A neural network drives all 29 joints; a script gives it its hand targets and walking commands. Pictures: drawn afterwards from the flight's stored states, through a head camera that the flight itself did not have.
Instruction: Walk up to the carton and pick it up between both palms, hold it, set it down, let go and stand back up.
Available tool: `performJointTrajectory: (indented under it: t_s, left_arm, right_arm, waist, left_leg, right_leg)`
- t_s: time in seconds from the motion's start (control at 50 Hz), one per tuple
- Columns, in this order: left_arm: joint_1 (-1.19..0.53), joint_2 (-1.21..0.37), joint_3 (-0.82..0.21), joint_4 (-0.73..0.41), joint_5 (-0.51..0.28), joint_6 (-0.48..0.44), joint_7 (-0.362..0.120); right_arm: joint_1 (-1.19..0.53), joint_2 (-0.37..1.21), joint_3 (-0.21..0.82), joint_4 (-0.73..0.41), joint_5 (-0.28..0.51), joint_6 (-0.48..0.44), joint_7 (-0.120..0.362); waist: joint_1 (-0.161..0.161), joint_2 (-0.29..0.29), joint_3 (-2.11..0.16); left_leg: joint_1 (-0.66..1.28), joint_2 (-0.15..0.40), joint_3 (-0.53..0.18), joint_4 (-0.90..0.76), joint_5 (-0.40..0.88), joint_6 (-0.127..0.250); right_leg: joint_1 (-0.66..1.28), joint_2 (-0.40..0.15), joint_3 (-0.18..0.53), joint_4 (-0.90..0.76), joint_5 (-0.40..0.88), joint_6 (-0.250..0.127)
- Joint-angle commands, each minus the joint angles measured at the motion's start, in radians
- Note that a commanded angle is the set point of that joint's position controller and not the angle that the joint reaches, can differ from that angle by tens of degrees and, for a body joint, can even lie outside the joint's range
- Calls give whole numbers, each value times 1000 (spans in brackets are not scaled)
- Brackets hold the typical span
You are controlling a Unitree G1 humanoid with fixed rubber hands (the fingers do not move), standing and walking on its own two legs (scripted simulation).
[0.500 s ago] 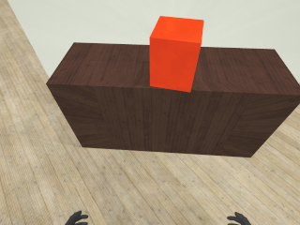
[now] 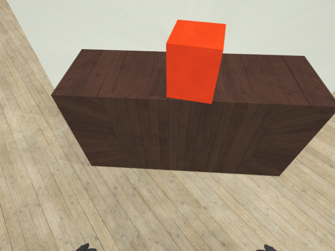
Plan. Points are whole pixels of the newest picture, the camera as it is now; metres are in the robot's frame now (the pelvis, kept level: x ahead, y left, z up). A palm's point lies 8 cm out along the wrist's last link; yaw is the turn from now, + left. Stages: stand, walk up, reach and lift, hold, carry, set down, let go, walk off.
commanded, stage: stand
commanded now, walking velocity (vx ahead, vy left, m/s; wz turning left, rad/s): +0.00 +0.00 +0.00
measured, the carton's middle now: (194, 62) +0.82 -0.09 +0.00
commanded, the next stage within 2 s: walk up in 0.96 s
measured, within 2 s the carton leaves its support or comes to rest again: neither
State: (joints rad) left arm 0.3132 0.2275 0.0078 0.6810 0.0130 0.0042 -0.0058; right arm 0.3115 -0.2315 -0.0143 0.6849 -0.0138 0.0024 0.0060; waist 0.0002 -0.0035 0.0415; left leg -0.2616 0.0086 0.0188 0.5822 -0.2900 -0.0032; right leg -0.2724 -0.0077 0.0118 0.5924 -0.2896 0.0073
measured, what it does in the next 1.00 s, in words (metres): stands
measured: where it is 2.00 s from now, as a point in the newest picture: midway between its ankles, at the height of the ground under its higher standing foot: outside the picture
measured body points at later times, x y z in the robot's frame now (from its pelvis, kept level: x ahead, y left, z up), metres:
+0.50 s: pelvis +0.00 +0.00 +0.00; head +0.01 +0.00 +0.45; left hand +0.09 +0.25 -0.12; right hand +0.08 -0.25 -0.12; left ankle +0.01 +0.12 -0.73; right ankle +0.02 -0.12 -0.73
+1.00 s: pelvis +0.00 +0.00 +0.00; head +0.01 +0.00 +0.45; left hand +0.08 +0.25 -0.12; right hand +0.07 -0.25 -0.12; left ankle +0.01 +0.12 -0.73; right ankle +0.02 -0.12 -0.73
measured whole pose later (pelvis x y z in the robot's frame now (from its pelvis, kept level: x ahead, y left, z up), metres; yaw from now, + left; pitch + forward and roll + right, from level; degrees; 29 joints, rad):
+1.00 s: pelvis +0.00 +0.00 +0.00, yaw -1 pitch -2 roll +0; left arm 0.33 0.24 -0.01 0.75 0.01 0.00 0.00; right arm 0.33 -0.25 0.00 0.75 -0.01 0.00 0.00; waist 0.00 0.00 0.03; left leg -0.23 0.01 0.03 0.54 -0.27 0.00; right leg -0.25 -0.01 0.02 0.55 -0.27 0.01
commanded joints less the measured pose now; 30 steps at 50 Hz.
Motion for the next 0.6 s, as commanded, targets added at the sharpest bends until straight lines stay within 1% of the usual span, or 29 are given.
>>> performJointTrajectory:
  t_s: [0.0,0.58]
  left_arm:
    - [-5,133,44,-99,-1,-30,8]
    - [17,145,34,-49,-4,-28,13]
  right_arm:
    - [-4,-128,-40,-99,1,-28,-8]
    - [19,-141,-30,-49,5,-26,-12]
  waist:
    - [0,-1,-35]
    - [-1,-2,-24]
  left_leg:
    - [1,75,-92,-110,61,35]
    - [14,79,-89,-134,67,33]
  right_leg:
    - [-6,-72,86,-118,72,-38]
    - [0,-71,94,-138,87,-35]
